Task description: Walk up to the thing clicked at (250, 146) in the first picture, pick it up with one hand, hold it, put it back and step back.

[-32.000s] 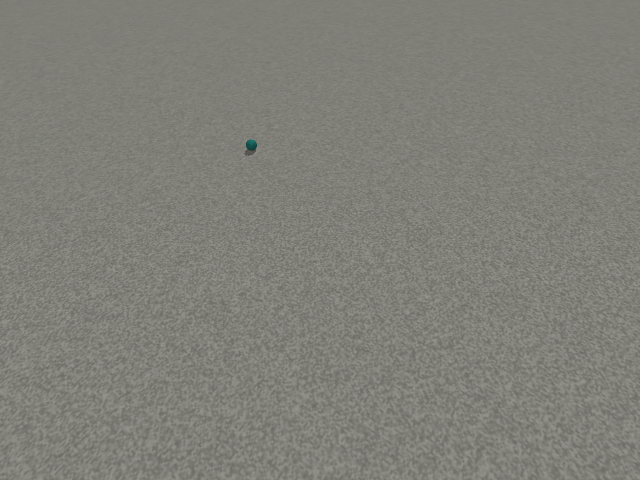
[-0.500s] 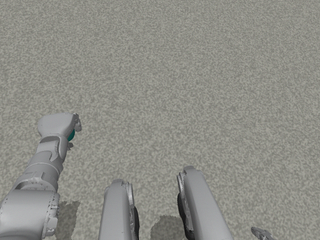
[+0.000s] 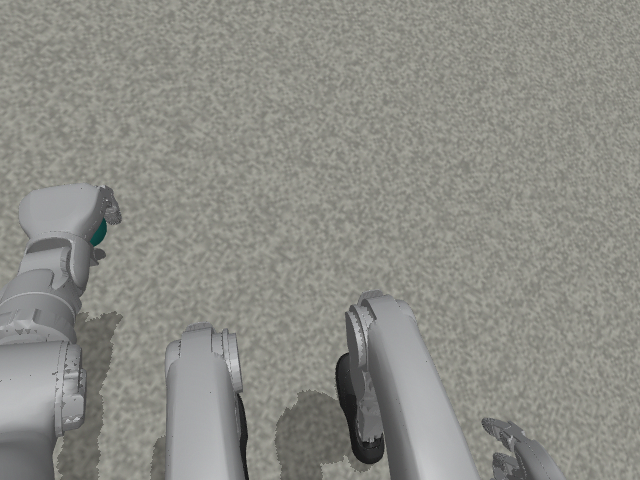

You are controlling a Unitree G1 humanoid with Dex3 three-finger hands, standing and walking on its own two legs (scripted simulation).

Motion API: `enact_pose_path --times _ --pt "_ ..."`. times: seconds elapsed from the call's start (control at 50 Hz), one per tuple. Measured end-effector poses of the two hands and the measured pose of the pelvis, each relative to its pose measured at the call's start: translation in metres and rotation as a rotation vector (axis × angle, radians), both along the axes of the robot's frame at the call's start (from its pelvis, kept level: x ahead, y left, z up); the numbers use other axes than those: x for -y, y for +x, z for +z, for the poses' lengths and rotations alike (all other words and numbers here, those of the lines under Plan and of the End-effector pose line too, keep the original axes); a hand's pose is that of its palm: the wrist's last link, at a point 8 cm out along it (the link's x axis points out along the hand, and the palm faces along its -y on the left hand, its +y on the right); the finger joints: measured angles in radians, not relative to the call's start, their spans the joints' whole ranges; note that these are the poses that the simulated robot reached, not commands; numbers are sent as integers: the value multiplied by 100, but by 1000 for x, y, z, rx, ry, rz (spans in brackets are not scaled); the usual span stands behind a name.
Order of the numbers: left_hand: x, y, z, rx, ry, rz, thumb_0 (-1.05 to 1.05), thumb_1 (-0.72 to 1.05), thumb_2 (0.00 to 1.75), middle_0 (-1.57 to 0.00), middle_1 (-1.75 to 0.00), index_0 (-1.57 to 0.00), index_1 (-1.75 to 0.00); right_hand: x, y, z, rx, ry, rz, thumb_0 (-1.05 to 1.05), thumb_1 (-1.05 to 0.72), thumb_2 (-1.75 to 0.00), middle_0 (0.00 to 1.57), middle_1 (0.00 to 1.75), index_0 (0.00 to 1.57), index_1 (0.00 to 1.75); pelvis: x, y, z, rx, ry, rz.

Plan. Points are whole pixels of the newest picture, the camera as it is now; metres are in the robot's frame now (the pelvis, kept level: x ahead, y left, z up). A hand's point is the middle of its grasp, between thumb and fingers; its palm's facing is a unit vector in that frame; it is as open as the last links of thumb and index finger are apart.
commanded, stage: crouch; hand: left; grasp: from above
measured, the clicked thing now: (80, 227) +0.47 +0.28 -0.18
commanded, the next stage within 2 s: lower in 0.60 s
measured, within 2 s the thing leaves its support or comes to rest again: neither
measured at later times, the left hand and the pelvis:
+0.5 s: hand (102, 241) +0.46 +0.27 -0.23, palm faces -0.46 -0.04 -0.89, open 7.1 cm; pelvis -0.01 +0.00 -0.06, yaw -2 degrees
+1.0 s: hand (111, 246) +0.47 +0.28 -0.28, palm faces -0.48 -0.06 -0.87, open 7.1 cm; pelvis -0.01 +0.00 -0.09, yaw -3 degrees
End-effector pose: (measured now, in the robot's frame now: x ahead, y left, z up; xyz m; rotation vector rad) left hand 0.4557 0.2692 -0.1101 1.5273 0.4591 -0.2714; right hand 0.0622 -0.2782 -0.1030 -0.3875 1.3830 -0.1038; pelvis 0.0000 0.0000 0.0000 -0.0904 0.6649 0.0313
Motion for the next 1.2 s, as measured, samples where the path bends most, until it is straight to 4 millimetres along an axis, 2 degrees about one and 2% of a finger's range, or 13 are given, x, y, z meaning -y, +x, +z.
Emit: enact_pose_path --times 0.28,0.48,0.78,1.06,1.2 --pt "-1 4 -43 -21 -19 -18 -4 24 51 -65 -72 -89 -71 -5 -35 -34 -76 13 -19 0 -91 -90 20 30 20 30 -1 -8 -40 27 -11 -9" --pt "-2 11 -63 -7 -11 -17 -4 24 49 -66 -71 -90 -70 -10 -50 -52 -95 14 -15 0 -91 -90 20 30 20 30 -2 -12 -63 45 -20 -12" --pt "-8 19 -84 -23 -5 -5 -5 23 50 -68 -68 -91 -69 -11 -50 -60 -114 12 6 0 -91 -90 20 30 20 30 -3 -9 -76 50 -33 -18" --pt "-7 17 -122 -28 -38 -29 -5 23 48 -69 -67 -92 -67 -6 -45 -66 -131 -15 52 0 -91 -90 20 30 20 30 -4 -7 -93 70 -53 -25" --pt "-5 19 -135 -15 -30 -25 -5 23 48 -69 -66 -92 -67 -9 -49 -70 -134 -8 67 0 -91 -90 20 30 20 30 -4 -7 -101 80 -60 -31"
